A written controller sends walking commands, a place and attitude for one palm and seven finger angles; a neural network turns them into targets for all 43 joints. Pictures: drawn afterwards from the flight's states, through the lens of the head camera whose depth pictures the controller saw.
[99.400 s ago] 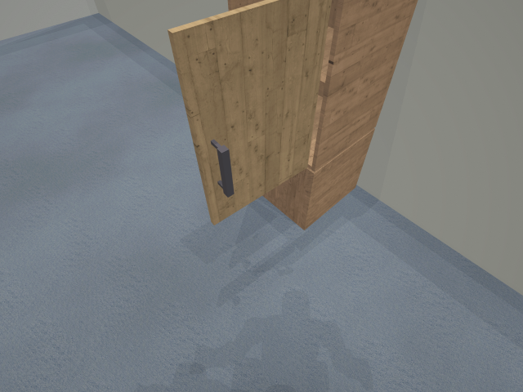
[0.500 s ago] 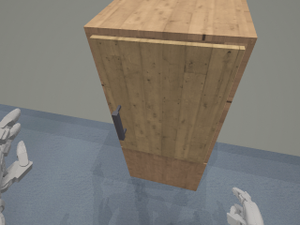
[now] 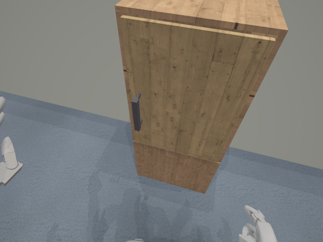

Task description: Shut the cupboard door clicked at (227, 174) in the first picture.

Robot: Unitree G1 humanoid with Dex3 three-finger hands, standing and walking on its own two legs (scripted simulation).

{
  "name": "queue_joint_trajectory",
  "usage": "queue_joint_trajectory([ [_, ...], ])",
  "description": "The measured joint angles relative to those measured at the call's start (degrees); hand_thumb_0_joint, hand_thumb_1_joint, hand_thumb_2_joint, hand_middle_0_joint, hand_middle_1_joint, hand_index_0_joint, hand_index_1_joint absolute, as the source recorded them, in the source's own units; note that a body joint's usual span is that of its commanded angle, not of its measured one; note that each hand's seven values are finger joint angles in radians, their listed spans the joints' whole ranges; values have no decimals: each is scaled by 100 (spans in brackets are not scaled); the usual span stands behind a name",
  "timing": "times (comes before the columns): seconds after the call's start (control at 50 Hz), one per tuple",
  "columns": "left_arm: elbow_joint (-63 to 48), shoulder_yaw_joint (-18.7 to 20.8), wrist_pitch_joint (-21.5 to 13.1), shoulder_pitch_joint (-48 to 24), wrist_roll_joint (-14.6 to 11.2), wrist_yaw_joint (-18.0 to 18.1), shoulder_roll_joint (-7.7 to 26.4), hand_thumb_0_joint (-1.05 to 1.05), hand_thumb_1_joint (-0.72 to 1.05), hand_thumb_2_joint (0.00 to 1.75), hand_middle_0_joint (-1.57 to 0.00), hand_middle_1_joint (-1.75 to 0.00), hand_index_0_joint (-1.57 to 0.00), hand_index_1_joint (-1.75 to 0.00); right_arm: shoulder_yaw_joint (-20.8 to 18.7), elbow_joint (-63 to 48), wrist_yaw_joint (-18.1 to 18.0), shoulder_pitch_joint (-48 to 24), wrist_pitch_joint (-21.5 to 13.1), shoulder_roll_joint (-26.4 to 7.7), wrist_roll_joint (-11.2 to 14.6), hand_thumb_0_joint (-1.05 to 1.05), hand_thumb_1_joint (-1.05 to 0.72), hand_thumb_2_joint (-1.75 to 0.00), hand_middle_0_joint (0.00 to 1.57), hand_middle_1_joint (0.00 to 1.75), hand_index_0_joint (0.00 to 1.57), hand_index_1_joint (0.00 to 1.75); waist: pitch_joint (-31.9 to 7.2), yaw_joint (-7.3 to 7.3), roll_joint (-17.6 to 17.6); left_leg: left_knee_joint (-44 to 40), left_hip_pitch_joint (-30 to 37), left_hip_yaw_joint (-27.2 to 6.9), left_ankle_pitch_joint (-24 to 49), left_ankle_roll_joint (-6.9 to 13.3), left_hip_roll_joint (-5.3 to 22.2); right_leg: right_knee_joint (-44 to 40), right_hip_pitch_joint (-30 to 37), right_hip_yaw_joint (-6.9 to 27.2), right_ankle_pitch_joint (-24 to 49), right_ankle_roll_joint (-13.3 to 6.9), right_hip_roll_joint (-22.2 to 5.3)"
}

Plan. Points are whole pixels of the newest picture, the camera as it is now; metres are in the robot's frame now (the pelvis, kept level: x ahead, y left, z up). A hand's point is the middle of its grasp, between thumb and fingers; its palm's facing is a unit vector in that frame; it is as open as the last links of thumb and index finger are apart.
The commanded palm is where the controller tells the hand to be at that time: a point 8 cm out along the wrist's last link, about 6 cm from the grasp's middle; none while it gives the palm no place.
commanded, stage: step back with the hand held close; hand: left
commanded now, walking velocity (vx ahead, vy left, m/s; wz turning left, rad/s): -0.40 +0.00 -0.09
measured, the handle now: (138, 112) +0.59 +0.13 -0.09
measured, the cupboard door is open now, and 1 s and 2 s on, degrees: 0 0 0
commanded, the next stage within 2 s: stop stepping back and stand still in 0.50 s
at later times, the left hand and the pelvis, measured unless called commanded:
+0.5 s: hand out of the picture +0.13 +0.26 +0.17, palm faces +0.40 -0.79 -0.46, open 7.4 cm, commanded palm +0.06 +0.29 +0.19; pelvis -0.09 +0.00 -0.01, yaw -2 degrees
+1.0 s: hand out of the picture +0.10 +0.30 +0.15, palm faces +0.40 -0.85 -0.33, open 7.4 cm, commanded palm +0.02 +0.33 +0.19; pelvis -0.14 +0.04 +0.00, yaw -4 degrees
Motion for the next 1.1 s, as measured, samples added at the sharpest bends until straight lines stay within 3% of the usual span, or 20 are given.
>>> queue_joint_trajectory([
  [0.12,-227,-22,-138,196,-34,127,-69,2,89,90,-21,-31,-22,-30,-62,203,115,64,-48,-24,-49,1,-90,-90,20,30,20,30,-107,139,-22,544,-291,110,-939,-252,79,60,-158,-29,95,-59,-28],
  [0.16,-235,-108,-150,168,-33,183,-104,1,88,90,-21,-31,-22,-30,-85,308,125,67,-29,-44,-59,1,-90,-90,20,30,20,30,-168,177,-66,716,-201,96,-951,-310,85,95,-204,17,121,-31,-56],
  [0.24,-129,-162,-182,-192,-18,211,-49,1,88,90,-21,-31,-22,-30,-88,362,27,4,-64,-72,-41,1,-90,-90,20,30,20,30,-143,116,-86,319,-76,103,92,-151,158,213,-355,-40,155,71,-86],
  [0.32,173,102,-269,-380,41,128,90,1,88,90,-21,-31,-22,-30,-88,292,11,-180,-192,83,-60,1,-90,-90,20,30,20,30,20,6,-43,333,-220,117,96,-24,298,963,-494,118,-311,123,187],
  [0.38,125,216,-222,-298,18,48,141,1,88,90,-21,-31,-22,-30,-76,216,92,-123,-294,208,-77,1,-90,-90,20,30,20,30,-101,-51,-10,202,-442,152,291,-22,472,1283,-153,68,-563,107,326],
  [0.48,-424,337,-397,26,-117,3,118,2,89,90,-21,-31,-21,-30,5,235,213,-247,-527,315,-132,1,-90,-90,20,30,20,30,-282,126,-250,-84,-975,398,722,-162,576,128,771,31,-1218,-42,206],
  [0.5,-505,345,-461,32,-139,0,112,2,89,90,-21,-31,-21,-30,19,256,225,-356,-573,318,-147,1,-90,-90,20,30,20,30,-223,184,-291,-156,-1063,476,832,-177,614,-223,838,76,-1318,-100,190],
  [0.58,-612,35,-555,-109,-115,-64,110,2,89,90,-21,-31,-21,-30,-19,506,190,-564,-570,284,-98,1,-90,-90,21,30,20,30,162,215,-50,-557,-813,419,1242,-236,838,-250,847,61,-911,-147,423],
  [0.62,-657,9,-562,-116,-139,-112,273,2,88,90,-22,-31,-22,-30,-28,545,150,-461,-512,311,-38,1,-90,-90,21,30,21,30,132,142,-106,-638,-632,457,1300,-235,827,-121,924,79,-958,-102,400],
  [0.68,-519,140,-561,43,-202,-143,489,1,88,90,-22,-31,-22,-30,-41,456,115,-243,-415,271,3,1,-90,-90,21,30,21,30,-62,-79,-97,-539,-475,466,1207,-233,811,2,1079,78,-1074,-150,382],
  [0.72,-310,187,-495,186,-218,-130,534,1,88,90,-22,-31,-22,-30,-72,394,94,-23,-350,185,-1,1,-90,-90,21,30,20,30,-280,-220,-70,-190,-492,377,481,-350,691,-12,1208,57,-1101,-180,310],
  [0.76,-115,195,-407,339,-191,-63,485,1,88,90,-22,-31,-22,-30,-117,407,61,230,-292,50,-19,1,-90,-90,20,30,20,30,-526,-210,-71,574,-557,222,-296,-482,497,-22,1318,126,-1140,-180,196],
  [0.8,92,173,-346,423,-139,16,344,1,88,90,-22,-31,-22,-30,-149,497,20,489,-246,-91,-18,1,-90,-90,20,30,20,30,-783,-111,-86,1161,-403,133,-601,-481,366,-95,1412,255,-1130,-113,103],
  [0.84,320,110,-287,251,-101,86,172,1,88,90,-22,-31,-22,-30,-168,571,-33,718,-267,-226,-1,1,-90,-90,20,30,20,30,-919,-52,-61,925,-12,64,-616,-432,350,-126,1445,267,-1136,-7,66],
  [0.88,635,12,-241,-221,-67,127,-20,1,88,90,-22,-31,-22,-30,-195,702,-92,752,-341,-282,22,1,-90,-90,20,30,20,30,-789,-81,-81,656,98,-42,-425,-278,241,7,1374,146,-1211,94,-13],
  [0.92,906,-39,-159,-628,-64,162,-205,1,88,90,-21,-31,-21,-30,-147,807,-107,592,-419,-215,41,1,-90,-90,20,30,20,30,-469,-8,-207,524,119,43,-231,-136,156,17,1313,210,-1124,157,-121],
  [0.96,874,-30,-66,-707,-87,169,-274,1,89,90,-21,-30,-21,-30,-66,735,-69,394,-546,-66,15,1,-90,-90,20,30,20,30,-173,-24,-315,213,141,147,14,-87,149,-2,1151,278,-984,94,-150],
  [1.02,271,-58,-14,-438,-94,122,-191,2,89,90,-21,-30,-21,-30,67,494,55,188,-776,235,-56,1,-90,-90,20,30,20,30,143,-101,-478,-350,181,246,412,-116,169,-83,895,196,-929,11,-66],
  [1.1,-749,-122,-151,241,-85,17,120,2,89,90,-21,-30,-21,-30,198,227,190,150,-909,479,-139,1,-90,-90,20,30,20,30,171,-242,-440,-781,145,185,671,-182,166,-451,836,84,-652,-142,57],
])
